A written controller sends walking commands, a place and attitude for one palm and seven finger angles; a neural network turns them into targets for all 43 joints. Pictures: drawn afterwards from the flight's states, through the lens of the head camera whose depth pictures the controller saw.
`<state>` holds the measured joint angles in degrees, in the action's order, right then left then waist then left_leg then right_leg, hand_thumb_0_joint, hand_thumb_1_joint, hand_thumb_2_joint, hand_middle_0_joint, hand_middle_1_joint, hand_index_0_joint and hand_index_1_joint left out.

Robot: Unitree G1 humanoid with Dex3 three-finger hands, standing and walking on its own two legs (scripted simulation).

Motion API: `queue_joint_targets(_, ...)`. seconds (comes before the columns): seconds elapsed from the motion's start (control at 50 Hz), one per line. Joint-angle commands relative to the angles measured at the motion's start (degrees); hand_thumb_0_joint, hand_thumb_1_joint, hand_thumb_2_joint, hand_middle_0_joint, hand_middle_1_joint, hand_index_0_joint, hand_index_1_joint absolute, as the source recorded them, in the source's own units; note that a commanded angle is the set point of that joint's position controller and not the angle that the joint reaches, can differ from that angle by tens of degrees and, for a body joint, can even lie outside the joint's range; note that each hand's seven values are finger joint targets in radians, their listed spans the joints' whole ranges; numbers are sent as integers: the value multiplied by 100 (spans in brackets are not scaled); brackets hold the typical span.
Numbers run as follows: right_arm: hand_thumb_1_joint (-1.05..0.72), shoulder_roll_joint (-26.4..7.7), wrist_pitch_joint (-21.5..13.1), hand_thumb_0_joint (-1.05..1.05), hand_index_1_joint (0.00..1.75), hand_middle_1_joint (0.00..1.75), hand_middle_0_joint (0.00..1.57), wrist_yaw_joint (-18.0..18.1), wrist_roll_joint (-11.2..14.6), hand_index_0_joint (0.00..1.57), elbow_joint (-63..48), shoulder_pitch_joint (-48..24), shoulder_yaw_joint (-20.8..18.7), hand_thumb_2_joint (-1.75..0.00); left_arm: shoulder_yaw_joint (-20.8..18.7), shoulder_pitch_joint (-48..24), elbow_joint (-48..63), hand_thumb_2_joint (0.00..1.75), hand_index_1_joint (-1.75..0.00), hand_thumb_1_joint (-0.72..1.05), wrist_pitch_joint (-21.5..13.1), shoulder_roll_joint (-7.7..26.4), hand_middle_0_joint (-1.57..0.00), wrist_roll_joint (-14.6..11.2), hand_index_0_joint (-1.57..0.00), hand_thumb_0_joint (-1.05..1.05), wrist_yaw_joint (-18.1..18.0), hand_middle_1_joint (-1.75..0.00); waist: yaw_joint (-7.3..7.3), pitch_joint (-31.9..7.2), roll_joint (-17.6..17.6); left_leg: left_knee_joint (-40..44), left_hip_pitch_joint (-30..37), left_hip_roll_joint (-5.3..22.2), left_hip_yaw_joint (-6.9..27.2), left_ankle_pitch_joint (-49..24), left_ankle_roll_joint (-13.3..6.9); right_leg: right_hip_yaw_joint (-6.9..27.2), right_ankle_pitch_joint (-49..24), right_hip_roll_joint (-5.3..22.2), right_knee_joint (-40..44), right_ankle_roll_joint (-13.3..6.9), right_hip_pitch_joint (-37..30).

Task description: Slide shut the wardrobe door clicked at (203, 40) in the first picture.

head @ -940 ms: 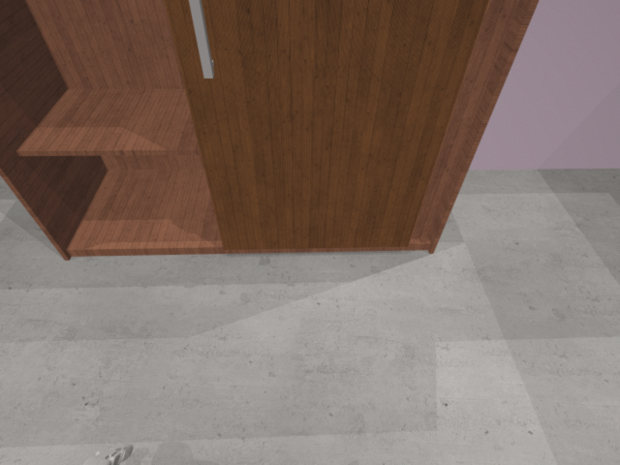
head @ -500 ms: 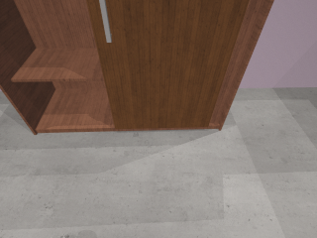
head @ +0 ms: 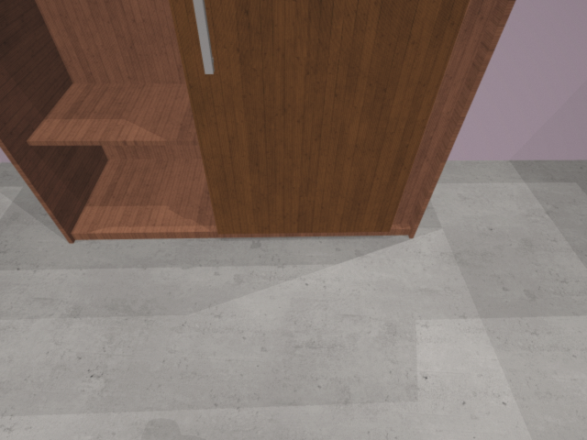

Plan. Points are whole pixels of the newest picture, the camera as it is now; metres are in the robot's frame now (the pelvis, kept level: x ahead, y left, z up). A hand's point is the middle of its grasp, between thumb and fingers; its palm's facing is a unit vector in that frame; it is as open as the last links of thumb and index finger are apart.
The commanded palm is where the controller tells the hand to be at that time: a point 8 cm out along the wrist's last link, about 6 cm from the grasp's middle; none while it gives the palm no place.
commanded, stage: look at it before walking up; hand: right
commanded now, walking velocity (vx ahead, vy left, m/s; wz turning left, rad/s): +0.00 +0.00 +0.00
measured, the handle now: (201, 10) +1.00 +0.29 +0.17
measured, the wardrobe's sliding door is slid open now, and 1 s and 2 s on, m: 0.64 0.64 0.64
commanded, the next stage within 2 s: walk to a spot facing it in 0.50 s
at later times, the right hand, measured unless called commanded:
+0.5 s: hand out of the picture +0.09 -0.25 -0.15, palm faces -0.02 +0.94 -0.34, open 7.3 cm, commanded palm none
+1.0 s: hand out of the picture +0.06 -0.19 -0.18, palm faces -0.15 +0.95 -0.27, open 7.3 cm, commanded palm none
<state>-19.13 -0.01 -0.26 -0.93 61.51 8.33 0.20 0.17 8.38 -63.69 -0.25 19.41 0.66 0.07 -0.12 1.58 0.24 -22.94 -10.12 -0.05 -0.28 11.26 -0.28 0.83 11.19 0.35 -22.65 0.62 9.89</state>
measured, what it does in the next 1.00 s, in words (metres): stands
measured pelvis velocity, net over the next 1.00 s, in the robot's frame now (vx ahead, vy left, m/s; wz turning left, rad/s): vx -0.01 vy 0.02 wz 0.19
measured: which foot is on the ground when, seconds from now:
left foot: down 0.00-1.00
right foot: down 0.00-1.00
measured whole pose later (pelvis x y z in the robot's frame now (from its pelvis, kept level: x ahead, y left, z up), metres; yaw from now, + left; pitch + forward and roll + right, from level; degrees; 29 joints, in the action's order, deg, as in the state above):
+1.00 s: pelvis -0.01 +0.02 -0.02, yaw +11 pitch -1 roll -2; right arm -13.4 3.7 -1.3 -1.4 54.8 14.0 -2.1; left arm -1.8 9.1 -56.8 1.8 13.4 0.9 -1.1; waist 1.9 5.1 0.1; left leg -40.2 -19.0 -0.4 -0.3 20.4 0.4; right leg -8.8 19.0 4.7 -35.4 2.0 14.2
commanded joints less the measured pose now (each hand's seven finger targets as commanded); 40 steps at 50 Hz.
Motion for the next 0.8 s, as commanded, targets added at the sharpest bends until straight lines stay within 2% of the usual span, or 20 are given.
queue_joint_targets(0.0,-90,-1216,-161,0,30,30,20,90,32,20,-367,-248,-232,-90,-243,-275,394,90,-30,90,-166,1150,-20,-10,-20,0,-65,-30,9,-276,-108,509,29,674,696,-63,-162,543,-361,580,409,-192,-30)
queue_joint_targets(0.18,-90,-1206,-168,0,30,30,20,96,32,20,-367,-261,-231,-90,-239,-336,394,90,-30,90,-182,1165,-20,-15,-20,0,-75,-30,15,-351,-3,448,160,680,637,-515,-154,535,-658,611,423,-193,-130)
queue_joint_targets(0.6,-90,-1230,-162,0,30,30,20,91,27,20,-348,-248,-234,-90,-241,-406,400,90,-30,90,-186,1190,-20,-25,-20,0,-94,-30,25,-360,-52,511,232,673,628,-807,-141,475,-847,651,495,-182,-343)
queue_joint_targets(0.62,-90,-1198,-132,0,30,30,20,84,25,20,-377,-254,-247,-90,-251,-391,404,90,-30,90,-175,1165,-20,-20,-20,0,-108,-30,10,-289,-8,468,116,648,675,-861,-147,415,-806,665,423,-170,-361)
queue_joint_targets(0.68,-90,-616,64,0,30,30,20,110,23,20,-394,75,-172,-90,-166,-1,419,90,-30,90,-41,488,-20,-11,-20,0,-138,-30,-18,-172,-136,167,-209,618,779,-1042,-73,137,-642,687,116,-65,-259)
queue_joint_targets(0.74,-90,-638,163,0,30,30,20,83,-2,20,-609,200,-244,-90,-267,111,618,90,-30,90,38,578,-20,-4,-20,0,-170,-30,-23,-131,-63,-156,-594,487,883,-899,-87,97,-288,802,-39,-114,-172)
queue_joint_targets(0.78,-90,-605,205,0,30,30,20,52,-12,20,-758,234,-291,-90,-336,89,772,90,-30,90,57,634,-20,7,-20,0,-185,-30,-13,-126,83,-499,-848,345,833,-823,-67,156,-129,961,-25,-192,-140)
